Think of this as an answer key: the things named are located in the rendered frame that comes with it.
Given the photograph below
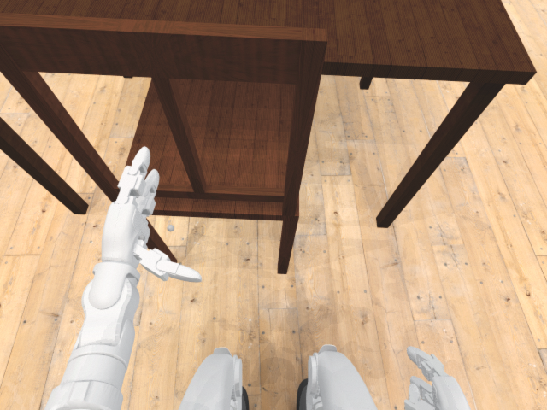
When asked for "table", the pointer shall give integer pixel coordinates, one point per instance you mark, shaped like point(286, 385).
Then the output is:
point(451, 40)

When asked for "right robot hand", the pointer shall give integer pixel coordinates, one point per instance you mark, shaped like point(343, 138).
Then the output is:
point(445, 392)

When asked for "chair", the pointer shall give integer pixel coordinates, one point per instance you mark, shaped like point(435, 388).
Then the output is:
point(227, 116)

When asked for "left robot hand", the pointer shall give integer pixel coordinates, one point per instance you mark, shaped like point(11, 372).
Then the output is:
point(126, 222)

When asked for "left robot thigh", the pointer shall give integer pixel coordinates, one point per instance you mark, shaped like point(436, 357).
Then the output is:
point(216, 382)

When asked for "left robot forearm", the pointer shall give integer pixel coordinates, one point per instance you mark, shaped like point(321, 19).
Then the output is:
point(100, 357)

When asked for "left robot shin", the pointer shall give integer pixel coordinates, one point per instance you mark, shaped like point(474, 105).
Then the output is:
point(235, 405)

